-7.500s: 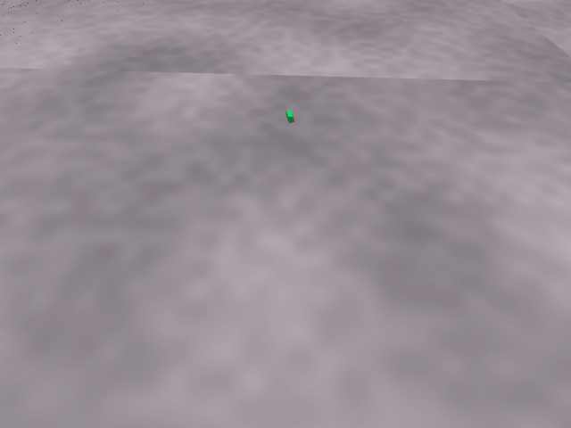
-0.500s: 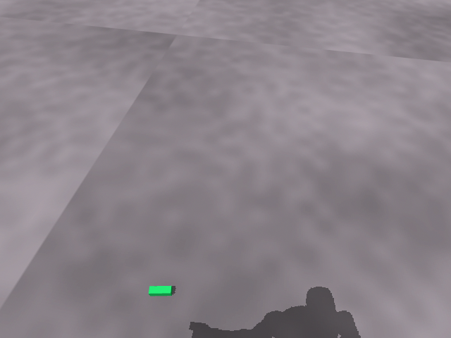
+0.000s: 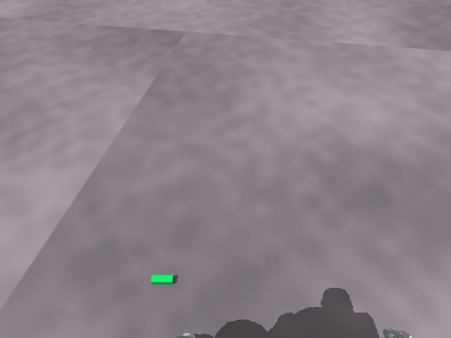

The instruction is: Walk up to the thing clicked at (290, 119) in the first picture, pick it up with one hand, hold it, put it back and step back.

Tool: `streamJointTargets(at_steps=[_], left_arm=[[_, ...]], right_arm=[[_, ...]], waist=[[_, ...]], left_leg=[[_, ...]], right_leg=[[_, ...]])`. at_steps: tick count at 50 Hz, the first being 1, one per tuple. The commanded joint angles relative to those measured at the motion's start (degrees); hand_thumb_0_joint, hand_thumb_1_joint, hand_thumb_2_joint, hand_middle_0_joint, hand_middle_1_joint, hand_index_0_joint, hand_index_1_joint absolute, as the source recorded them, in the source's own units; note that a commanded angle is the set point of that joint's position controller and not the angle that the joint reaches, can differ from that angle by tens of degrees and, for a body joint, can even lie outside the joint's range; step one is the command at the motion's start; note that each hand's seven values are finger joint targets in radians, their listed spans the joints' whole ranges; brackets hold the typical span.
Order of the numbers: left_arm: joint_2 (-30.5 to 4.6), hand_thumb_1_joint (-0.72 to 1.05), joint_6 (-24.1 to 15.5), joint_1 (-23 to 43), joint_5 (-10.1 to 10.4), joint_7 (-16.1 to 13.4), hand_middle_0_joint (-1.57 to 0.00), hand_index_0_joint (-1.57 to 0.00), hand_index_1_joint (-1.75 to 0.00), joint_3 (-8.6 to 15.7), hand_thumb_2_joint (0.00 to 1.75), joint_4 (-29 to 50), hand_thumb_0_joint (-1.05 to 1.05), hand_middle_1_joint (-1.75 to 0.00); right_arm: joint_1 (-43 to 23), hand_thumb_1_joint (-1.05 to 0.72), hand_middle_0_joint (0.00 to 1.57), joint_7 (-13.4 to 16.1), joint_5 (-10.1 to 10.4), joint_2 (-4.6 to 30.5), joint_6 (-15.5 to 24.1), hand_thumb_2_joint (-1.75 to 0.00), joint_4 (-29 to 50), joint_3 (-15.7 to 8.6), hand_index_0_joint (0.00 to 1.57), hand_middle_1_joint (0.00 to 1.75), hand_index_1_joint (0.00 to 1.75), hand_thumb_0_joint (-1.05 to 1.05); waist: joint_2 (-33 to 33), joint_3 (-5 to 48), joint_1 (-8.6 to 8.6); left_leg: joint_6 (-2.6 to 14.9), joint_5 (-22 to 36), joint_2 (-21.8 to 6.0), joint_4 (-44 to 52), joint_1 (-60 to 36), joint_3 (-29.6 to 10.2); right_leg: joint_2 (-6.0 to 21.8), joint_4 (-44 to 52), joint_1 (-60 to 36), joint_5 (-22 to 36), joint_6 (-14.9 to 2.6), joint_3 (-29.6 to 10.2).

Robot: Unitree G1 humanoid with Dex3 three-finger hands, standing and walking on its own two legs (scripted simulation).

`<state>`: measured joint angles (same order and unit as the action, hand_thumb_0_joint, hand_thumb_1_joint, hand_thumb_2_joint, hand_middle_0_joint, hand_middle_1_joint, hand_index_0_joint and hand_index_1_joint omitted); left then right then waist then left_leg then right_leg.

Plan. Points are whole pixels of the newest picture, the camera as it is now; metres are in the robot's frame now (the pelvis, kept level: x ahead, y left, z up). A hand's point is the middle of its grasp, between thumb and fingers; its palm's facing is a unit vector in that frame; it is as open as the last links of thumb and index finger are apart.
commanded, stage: walk up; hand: left
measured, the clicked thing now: (162, 279) +0.47 +0.30 -0.74
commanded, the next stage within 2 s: none
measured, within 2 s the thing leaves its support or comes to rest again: neither
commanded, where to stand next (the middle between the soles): +0.08 +0.03 m, yaw +0 degrees
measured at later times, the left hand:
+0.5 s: hand out of the picture +0.06 +0.33 -0.15, palm faces +0.06 -0.91 -0.41, open 7.4 cm
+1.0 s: hand out of the picture +0.06 +0.29 -0.12, palm faces +0.01 -0.88 -0.48, open 7.4 cm
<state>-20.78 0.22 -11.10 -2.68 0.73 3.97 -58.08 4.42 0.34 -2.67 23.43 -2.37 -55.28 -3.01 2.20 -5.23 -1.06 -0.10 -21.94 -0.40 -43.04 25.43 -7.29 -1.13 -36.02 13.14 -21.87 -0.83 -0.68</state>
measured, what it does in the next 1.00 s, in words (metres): steps on the spot: left foot, then right foot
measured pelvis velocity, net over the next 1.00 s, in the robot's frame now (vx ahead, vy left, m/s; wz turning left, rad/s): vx -0.01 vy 0.01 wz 0.03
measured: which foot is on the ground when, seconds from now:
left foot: up 0.00-0.32, down 0.34-0.74, up 0.76-1.00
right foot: down 0.00-0.36, up 0.38-0.72, down 0.74-1.00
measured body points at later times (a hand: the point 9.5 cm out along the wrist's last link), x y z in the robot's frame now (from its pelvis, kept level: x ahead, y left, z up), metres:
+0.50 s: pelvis +0.05 +0.05 +0.00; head +0.11 +0.05 +0.45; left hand +0.06 +0.37 -0.12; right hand +0.22 -0.23 -0.12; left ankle +0.10 +0.17 -0.72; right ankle +0.00 -0.10 -0.67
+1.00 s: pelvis -0.01 +0.01 +0.00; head +0.03 -0.02 +0.44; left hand +0.06 +0.34 -0.09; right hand +0.06 -0.32 -0.15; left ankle -0.04 +0.16 -0.66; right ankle +0.02 -0.11 -0.72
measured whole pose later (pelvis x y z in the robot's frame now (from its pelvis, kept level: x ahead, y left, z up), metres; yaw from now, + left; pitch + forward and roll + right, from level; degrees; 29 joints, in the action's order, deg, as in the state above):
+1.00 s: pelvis -0.01 +0.01 +0.00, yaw +2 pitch -2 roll +2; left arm -20.9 -2.9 -15.3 -2.8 -0.2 3.8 -47.7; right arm 14.0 -2.2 -1.3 26.1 -3.4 -52.4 -5.1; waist 3.7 -6.3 -0.7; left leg -0.6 -26.6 3.9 -63.7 25.2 -5.6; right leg 3.3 -42.0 19.8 -21.5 -2.1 -0.9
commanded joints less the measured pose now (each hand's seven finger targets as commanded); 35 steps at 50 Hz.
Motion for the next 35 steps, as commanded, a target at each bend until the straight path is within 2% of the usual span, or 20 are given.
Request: streamJointTargets(at_steps=[1, 3, 4, 6, 8, 11, 12, 14, 16, 17, 18, 19, 20, 21, 23, 26, 28, 31, 33, 35], left_arm=[[-18.1, 0.90, -4.5, 3.7, 0.1, -3.2, -0.20, -0.20, -0.30, 4.0, 0.90, 5.3, 0.00, -0.30], [-17.9, 0.90, -5.0, -0.6, 0.4, -3.3, -0.20, -0.20, -0.30, 4.4, 0.90, 5.2, 0.00, -0.30], [-18.0, 0.90, -5.2, -3.8, 0.5, -3.3, -0.20, -0.20, -0.30, 4.7, 0.90, 5.0, 0.00, -0.30], [-18.4, 0.90, -5.5, -8.4, 0.7, -3.4, -0.20, -0.20, -0.30, 5.1, 0.90, 5.0, 0.00, -0.30], [-17.3, 0.90, -5.8, -10.5, 0.7, -3.0, -0.20, -0.20, -0.30, 4.9, 0.90, 6.0, 0.00, -0.30], [-16.1, 0.90, -5.7, -12.0, 0.6, -2.0, -0.20, -0.20, -0.30, 4.3, 0.90, 7.7, 0.00, -0.30], [-15.9, 0.90, -5.6, -11.4, 0.5, -1.8, -0.20, -0.20, -0.30, 3.8, 0.90, 8.0, 0.00, -0.30], [-15.2, 0.90, -4.7, -7.9, 1.1, -1.9, -0.20, -0.20, -0.30, 2.6, 0.90, 9.5, 0.00, -0.30], [-14.0, 0.90, -3.4, -5.5, 2.7, -2.5, -0.20, -0.20, -0.30, 1.7, 0.90, 10.4, 0.00, -0.30], [-10.6, 0.90, -3.3, -7.0, 3.5, -2.7, -0.20, -0.20, -0.30, 0.7, 0.90, 11.3, 0.00, -0.30], [-7.1, 0.90, -2.9, -8.2, 4.8, -3.0, -0.20, -0.20, -0.30, -0.5, 0.90, 12.1, 0.00, -0.30], [-11.8, 0.90, -1.4, -8.7, 4.7, -3.8, -0.20, -0.20, -0.30, 0.6, 0.90, 9.6, 0.00, -0.30], [-13.4, 0.90, -0.7, -8.3, 4.2, -3.8, -0.20, -0.20, -0.30, 0.4, 0.90, 8.8, 0.00, -0.30], [-13.0, 0.90, -0.4, -8.3, 4.0, -3.7, -0.20, -0.20, -0.30, 0.6, 0.90, 8.2, 0.00, -0.30], [-13.2, 0.90, 0.4, -8.0, 3.4, -3.1, -0.20, -0.20, -0.30, 0.9, 0.90, 7.6, 0.00, -0.30], [-12.4, 0.90, 1.8, -7.2, 2.5, -2.6, -0.20, -0.20, -0.30, 1.9, 0.90, 8.7, 0.00, -0.30], [-12.3, 0.90, 2.5, -5.9, 2.4, -2.3, -0.20, -0.20, -0.30, 2.6, 0.90, 10.0, 0.00, -0.30], [-12.1, 0.90, 2.7, -6.2, 2.8, -1.7, -0.20, -0.20, -0.30, 2.8, 0.90, 10.8, 0.00, -0.30], [-12.2, 0.90, 2.3, -8.7, 2.9, -1.3, -0.20, -0.20, -0.30, 3.1, 0.90, 10.0, 0.00, -0.30], [-12.2, 0.90, 1.3, -10.9, 2.5, -1.3, -0.20, -0.20, -0.30, 3.6, 0.90, 8.6, 0.00, -0.30]], right_arm=[[0.7, -0.90, 0.20, -1.5, 0.9, 10.2, 0.4, -0.90, 3.9, -2.7, 0.20, 0.30, 0.30, 0.00], [2.6, -0.90, 0.20, -2.4, 0.2, 10.5, 0.1, -0.90, 4.1, -3.2, 0.20, 0.30, 0.30, 0.00], [1.6, -0.90, 0.20, -3.0, -0.2, 10.8, 0.0, -0.90, 5.1, -3.6, 0.20, 0.30, 0.30, 0.00], [-0.6, -0.90, 0.20, -3.9, -0.8, 11.3, 0.0, -0.90, 7.1, -4.4, 0.20, 0.30, 0.30, 0.00], [-2.0, -0.90, 0.20, -4.6, -0.3, 11.0, 0.6, -0.90, 8.0, -4.5, 0.20, 0.30, 0.30, 0.00], [-3.2, -0.90, 0.20, -5.0, 0.3, 9.3, 1.6, -0.90, 8.7, -4.0, 0.20, 0.30, 0.30, 0.00], [-3.1, -0.90, 0.20, -4.9, 0.5, 8.3, 1.9, -0.90, 8.6, -3.7, 0.20, 0.30, 0.30, 0.00], [-0.7, -0.90, 0.20, -4.1, 1.4, 6.6, 2.4, -0.90, 7.4, -3.2, 0.20, 0.30, 0.30, 0.00], [7.6, -0.90, 0.20, -2.6, 1.7, 7.8, 3.1, -0.90, 4.3, -3.7, 0.20, 0.30, 0.30, 0.00], [12.0, -0.90, 0.20, -1.6, 1.4, 12.0, 3.3, -0.90, 3.5, -4.9, 0.20, 0.30, 0.30, 0.00], [11.6, -0.90, 0.20, -0.7, 1.1, 14.3, 3.6, -0.90, 5.1, -4.9, 0.20, 0.30, 0.30, 0.00], [8.9, -0.90, 0.20, -0.5, 3.0, 15.3, 3.3, -0.90, 5.6, -4.7, 0.20, 0.30, 0.30, 0.00], [5.5, -0.90, 0.20, -0.3, 3.1, 13.4, 3.0, -0.90, 6.3, -4.5, 0.20, 0.30, 0.30, 0.00], [3.1, -0.90, 0.20, 0.2, 3.2, 12.7, 2.9, -0.90, 7.2, -3.7, 0.20, 0.30, 0.30, 0.00], [2.3, -0.90, 0.20, 1.3, 3.2, 13.5, 3.1, -0.90, 7.4, -3.6, 0.20, 0.30, 0.30, 0.00], [3.3, -0.90, 0.20, 2.5, 3.0, 14.2, 3.3, -0.90, 7.3, -3.7, 0.20, 0.30, 0.30, 0.00], [2.4, -0.90, 0.20, 3.1, 2.8, 14.4, 3.3, -0.90, 8.6, -3.9, 0.20, 0.30, 0.30, 0.00], [-2.3, -0.90, 0.20, 2.7, 2.0, 14.2, 2.7, -0.90, 11.7, -4.1, 0.20, 0.30, 0.30, 0.00], [-5.8, -0.90, 0.20, 2.1, 1.9, 13.8, 1.8, -0.90, 13.4, -3.8, 0.20, 0.30, 0.30, 0.00], [-7.2, -0.90, 0.20, 1.1, 2.1, 12.9, 0.3, -0.90, 14.4, -3.6, 0.20, 0.30, 0.30, 0.00]], waist=[[-3.3, -1.0, 1.93], [-7.0, 2.8, 0.96], [-8.3, 2.4, -0.40], [-9.6, -0.1, -2.43], [-10.6, -1.2, -3.38], [-12.7, -1.2, -3.82], [-13.2, -1.9, -3.32], [-13.5, -1.6, -1.32], [-7.1, 4.6, 3.32], [1.5, 10.1, 5.28], [11.8, 13.3, 4.30], [7.7, 15.5, 3.97], [3.5, 12.0, 2.18], [3.0, 9.9, 1.49], [3.1, 5.7, 1.17], [2.4, 6.0, 1.59], [4.2, 7.1, 1.71], [9.3, 8.6, 0.46], [11.7, 10.1, -1.19], [10.0, 11.4, -2.64]], left_leg=[[-0.50, 0.9, 0.9, -9.9, 6.6, -5.4], [-0.64, 1.7, 0.6, -11.4, 4.9, -3.4], [-0.59, 1.4, 0.7, -12.1, 7.8, -2.1], [-0.49, 2.3, 0.1, -12.1, 13.3, -1.6], [-0.48, 2.3, -0.6, -9.1, 14.9, -0.5], [-0.06, 0.6, -1.7, -1.0, 9.7, 4.8], [0.07, 0.9, -1.7, 2.2, 5.3, 6.2], [0.55, 5.0, -0.4, 8.4, -5.0, 9.2], [2.16, 20.3, 1.4, 18.6, -21.2, 10.8], [3.65, 35.9, -4.6, 18.8, -29.9, 4.8], [8.64, 49.5, -17.0, 17.8, -32.9, -10.8], [15.08, 45.1, -21.8, 18.7, -24.0, -14.5], [14.58, 37.6, -19.9, 19.1, -21.0, -11.5], [14.15, 38.0, -19.1, 18.4, -20.0, -8.3], [13.43, 41.7, -18.9, 16.6, -15.4, -5.1], [14.82, 51.9, -20.1, 13.3, -16.8, -4.3], [15.63, 52.8, -20.8, 12.3, -15.5, -3.5], [15.00, 46.3, -19.8, 11.4, -9.2, -1.0], [12.79, 38.0, -17.7, 9.7, -6.3, 0.5], [9.47, 28.2, -13.5, 3.4, -4.7, 3.6]], right_leg=[[17.9, 21.0, -2.2, 9.1, -7.88, -19.2], [17.2, 19.3, -7.7, 15.8, -7.40, -14.2], [16.9, 19.6, -11.2, 15.1, -7.43, -13.7], [17.5, 20.7, -15.1, 9.3, -7.86, -14.2], [17.7, 21.9, -17.3, 3.9, -9.49, -14.2], [16.2, 19.3, -16.6, 12.9, -10.26, -9.3], [15.7, 17.5, -12.6, 18.0, -9.95, -7.2], [13.7, 11.4, -5.3, 33.8, -8.12, -2.7], [9.4, -4.0, -0.4, 39.4, -4.50, 1.5], [6.3, -12.6, 3.9, 29.3, -1.32, 1.3], [-0.6, -20.5, 10.4, -4.5, 0.87, -1.3], [0.2, -25.2, 4.2, -15.0, -0.30, -5.6], [1.5, -27.6, 5.4, -14.2, -0.79, -6.4], [1.7, -28.6, 7.7, -13.3, -0.85, -6.9], [2.1, -29.2, 9.9, -11.6, -0.61, -6.8], [1.2, -29.3, 13.0, -8.9, 0.44, -7.0], [1.3, -29.2, 13.3, -7.4, 1.04, -6.5], [2.0, -25.9, 9.1, -5.9, 0.68, -4.2], [2.5, -17.8, 4.5, -3.4, 0.19, -1.4], [1.0, -3.1, -1.3, 6.3, 0.22, 2.3]])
